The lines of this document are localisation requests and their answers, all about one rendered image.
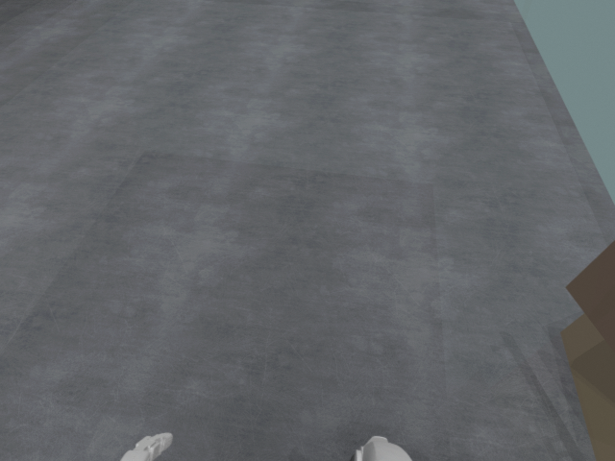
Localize left robot hand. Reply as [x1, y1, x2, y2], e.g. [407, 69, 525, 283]
[120, 433, 173, 461]

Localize robot right thigh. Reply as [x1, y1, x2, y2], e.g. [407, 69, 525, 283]
[355, 441, 412, 461]

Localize robot right shin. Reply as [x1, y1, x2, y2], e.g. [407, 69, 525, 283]
[364, 436, 388, 446]

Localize cupboard door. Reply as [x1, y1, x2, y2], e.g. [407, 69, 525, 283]
[566, 240, 615, 352]

